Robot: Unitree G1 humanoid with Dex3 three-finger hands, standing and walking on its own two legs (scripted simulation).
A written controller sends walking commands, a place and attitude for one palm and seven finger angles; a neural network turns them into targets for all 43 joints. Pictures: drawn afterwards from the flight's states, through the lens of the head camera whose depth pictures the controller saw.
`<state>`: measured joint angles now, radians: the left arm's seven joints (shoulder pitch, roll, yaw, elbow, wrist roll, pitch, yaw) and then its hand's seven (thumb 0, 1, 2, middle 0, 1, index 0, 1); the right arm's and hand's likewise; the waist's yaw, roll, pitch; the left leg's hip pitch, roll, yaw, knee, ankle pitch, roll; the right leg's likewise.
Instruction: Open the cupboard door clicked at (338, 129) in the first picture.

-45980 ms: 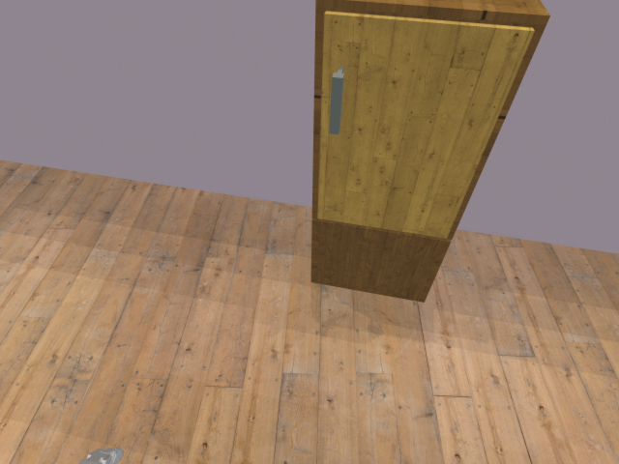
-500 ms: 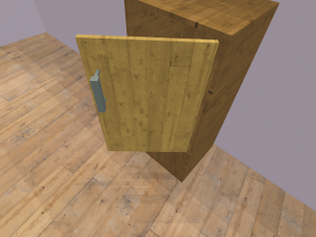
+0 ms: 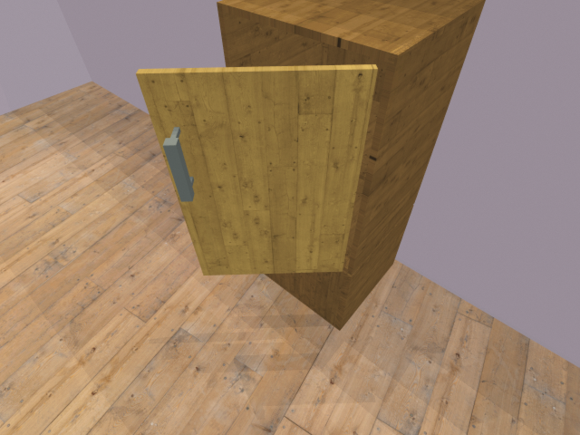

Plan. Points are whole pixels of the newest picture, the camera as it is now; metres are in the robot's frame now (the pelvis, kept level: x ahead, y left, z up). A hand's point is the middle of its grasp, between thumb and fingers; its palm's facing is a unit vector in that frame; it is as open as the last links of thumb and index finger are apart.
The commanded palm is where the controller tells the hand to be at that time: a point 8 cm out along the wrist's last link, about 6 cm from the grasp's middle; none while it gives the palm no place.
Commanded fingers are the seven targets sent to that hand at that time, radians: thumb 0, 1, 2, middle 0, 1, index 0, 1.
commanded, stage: come to a stop and stand still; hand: left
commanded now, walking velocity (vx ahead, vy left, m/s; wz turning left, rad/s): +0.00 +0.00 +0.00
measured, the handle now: (181, 164) +0.57 +0.24 +0.05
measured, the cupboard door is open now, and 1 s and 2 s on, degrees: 42 42 42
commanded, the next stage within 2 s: look again from close up in 0.28 s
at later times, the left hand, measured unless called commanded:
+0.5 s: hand out of the picture -0.01 +0.16 -0.17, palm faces +0.01 -0.98 -0.18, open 7.4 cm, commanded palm none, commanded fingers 0.00 0.90 0.90 -0.20 -0.30 -0.20 -0.30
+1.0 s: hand out of the picture +0.05 +0.16 -0.16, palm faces +0.08 -0.98 -0.20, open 7.4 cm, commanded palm +0.12 +0.21 -0.06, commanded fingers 0.00 0.83 0.87 -0.20 -0.34 -0.20 -0.34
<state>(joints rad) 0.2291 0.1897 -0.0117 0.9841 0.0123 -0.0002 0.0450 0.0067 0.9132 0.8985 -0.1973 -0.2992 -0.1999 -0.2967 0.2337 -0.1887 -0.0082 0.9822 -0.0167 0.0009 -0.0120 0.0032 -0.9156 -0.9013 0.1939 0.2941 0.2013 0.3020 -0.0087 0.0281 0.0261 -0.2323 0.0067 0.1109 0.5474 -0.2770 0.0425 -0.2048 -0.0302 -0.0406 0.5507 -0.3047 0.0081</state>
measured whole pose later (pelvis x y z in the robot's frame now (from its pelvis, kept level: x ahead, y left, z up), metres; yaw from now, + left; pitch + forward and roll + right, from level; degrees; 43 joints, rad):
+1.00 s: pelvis +0.03 -0.02 +0.01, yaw +1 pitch +0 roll +0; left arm 0.30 0.18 0.00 0.95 -0.03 0.04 0.04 0.01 0.91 0.90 -0.20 -0.30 -0.20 -0.30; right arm 0.24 -0.18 0.01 1.07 0.00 -0.03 -0.02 0.00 -0.91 -0.90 0.20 0.29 0.20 0.30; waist 0.01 -0.01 0.04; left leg -0.20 0.03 0.08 0.46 -0.26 0.01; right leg -0.16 0.00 -0.07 0.44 -0.29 -0.02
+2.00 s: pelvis -0.01 -0.02 -0.04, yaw +3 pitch +9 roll -2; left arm 0.23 0.29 0.28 0.16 -0.32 -0.35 -0.32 0.00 -0.11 0.47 -0.27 -0.95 -0.27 -0.95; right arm 0.29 -0.28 0.00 0.60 0.04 -0.24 -0.08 0.01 -0.90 -0.90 0.20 0.29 0.20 0.30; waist -0.01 0.02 -0.08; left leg -0.68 0.04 0.03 0.92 -0.41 0.02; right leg -0.61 -0.02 -0.11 0.89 -0.44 -0.02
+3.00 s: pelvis +0.00 -0.02 -0.02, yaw +2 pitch +5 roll -1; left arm -0.07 0.40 0.43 0.42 -0.33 -0.21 -0.45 -0.01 -0.50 0.30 -0.30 -1.20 -0.30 -1.20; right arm 0.28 -0.28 0.05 0.60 0.05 -0.19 -0.09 0.01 -0.90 -0.90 0.20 0.29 0.21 0.30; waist 0.00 0.03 -0.04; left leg -0.49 0.04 0.04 0.73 -0.34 0.02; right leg -0.42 0.00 -0.10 0.69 -0.36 -0.02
